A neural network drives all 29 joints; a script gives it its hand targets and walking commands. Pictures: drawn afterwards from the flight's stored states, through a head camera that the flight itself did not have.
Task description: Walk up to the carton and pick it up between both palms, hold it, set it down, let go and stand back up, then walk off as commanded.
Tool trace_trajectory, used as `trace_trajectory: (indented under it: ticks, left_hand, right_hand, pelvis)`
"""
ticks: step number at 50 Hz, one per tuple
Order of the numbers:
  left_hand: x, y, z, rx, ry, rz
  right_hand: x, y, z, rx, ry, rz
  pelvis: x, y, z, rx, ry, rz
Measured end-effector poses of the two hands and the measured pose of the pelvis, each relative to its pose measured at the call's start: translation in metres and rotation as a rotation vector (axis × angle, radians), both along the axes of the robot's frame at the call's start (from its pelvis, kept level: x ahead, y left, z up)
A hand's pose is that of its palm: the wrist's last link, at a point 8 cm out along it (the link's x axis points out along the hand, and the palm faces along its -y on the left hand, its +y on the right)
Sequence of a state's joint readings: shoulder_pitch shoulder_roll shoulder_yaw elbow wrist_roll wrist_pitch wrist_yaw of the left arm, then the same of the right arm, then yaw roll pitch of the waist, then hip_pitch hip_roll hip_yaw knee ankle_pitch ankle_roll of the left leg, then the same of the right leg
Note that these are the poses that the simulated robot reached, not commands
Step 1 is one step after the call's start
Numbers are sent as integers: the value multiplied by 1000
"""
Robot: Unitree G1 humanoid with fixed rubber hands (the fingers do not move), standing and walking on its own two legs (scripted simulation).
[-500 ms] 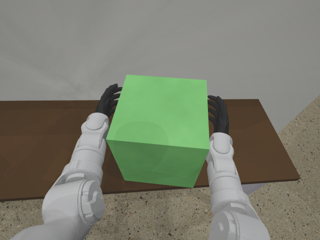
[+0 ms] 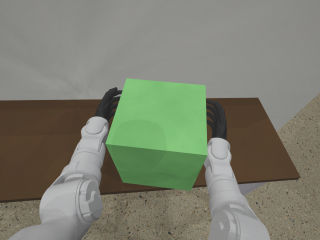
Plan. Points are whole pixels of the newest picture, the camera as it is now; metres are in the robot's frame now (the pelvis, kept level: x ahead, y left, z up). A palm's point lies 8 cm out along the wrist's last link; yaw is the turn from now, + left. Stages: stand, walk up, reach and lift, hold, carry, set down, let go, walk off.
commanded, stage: set down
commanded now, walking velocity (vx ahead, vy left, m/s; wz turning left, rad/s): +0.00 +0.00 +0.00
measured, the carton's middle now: (160, 138) +0.38 -0.03 -0.01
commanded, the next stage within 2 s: none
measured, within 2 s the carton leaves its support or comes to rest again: rests again in 1.80 s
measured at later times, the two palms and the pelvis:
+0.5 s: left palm (106, 116) +0.42 +0.12 +0.04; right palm (219, 135) +0.35 -0.18 +0.05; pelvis +0.00 +0.00 +0.00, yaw +0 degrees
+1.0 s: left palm (108, 117) +0.42 +0.11 +0.04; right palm (220, 137) +0.35 -0.18 +0.04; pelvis -0.01 +0.00 +0.00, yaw +0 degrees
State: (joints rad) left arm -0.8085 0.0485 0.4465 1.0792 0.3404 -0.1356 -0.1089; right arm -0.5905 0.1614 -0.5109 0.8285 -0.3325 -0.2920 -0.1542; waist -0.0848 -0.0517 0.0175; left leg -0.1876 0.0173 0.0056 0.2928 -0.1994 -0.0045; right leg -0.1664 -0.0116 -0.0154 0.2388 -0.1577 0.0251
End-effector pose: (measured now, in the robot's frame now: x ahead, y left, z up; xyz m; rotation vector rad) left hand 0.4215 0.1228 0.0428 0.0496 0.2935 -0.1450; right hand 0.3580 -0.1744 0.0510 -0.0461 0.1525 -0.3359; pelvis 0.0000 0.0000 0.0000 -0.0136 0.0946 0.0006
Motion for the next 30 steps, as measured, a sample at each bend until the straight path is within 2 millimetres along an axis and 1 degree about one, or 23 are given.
trace_trajectory:
  ticks: [8, 30]
  left_hand:
    - [-1, -3, 0, -12, -2, -3]
    - [0, -8, -4, -44, 3, 3]
  right_hand:
    - [-4, -3, -2, -6, -2, -7]
    - [-5, -7, -7, -16, 10, -15]
  pelvis:
    - [-2, 0, 0, 1, -1, -3]
    - [-3, -1, -1, 3, 13, -6]
